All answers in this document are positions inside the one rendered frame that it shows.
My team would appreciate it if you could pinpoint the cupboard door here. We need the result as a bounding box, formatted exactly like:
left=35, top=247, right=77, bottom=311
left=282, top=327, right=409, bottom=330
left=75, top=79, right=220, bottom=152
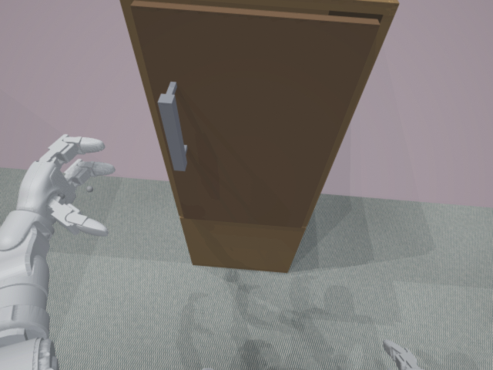
left=130, top=0, right=380, bottom=228

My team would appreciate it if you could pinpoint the handle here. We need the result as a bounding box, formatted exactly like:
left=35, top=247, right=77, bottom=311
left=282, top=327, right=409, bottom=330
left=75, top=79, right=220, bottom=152
left=158, top=82, right=187, bottom=171

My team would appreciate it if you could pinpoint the robot left hand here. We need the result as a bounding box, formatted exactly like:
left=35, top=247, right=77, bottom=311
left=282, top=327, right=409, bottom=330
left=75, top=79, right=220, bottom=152
left=16, top=134, right=116, bottom=237

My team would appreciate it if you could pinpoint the left robot forearm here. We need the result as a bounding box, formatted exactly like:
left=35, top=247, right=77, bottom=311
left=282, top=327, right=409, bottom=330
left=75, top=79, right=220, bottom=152
left=0, top=210, right=55, bottom=348

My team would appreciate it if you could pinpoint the robot left upper arm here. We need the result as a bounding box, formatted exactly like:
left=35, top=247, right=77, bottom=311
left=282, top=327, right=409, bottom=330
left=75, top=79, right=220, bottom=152
left=0, top=338, right=59, bottom=370

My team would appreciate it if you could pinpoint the robot right hand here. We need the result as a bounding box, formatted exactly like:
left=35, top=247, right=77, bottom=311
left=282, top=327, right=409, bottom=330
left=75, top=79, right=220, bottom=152
left=383, top=339, right=424, bottom=370

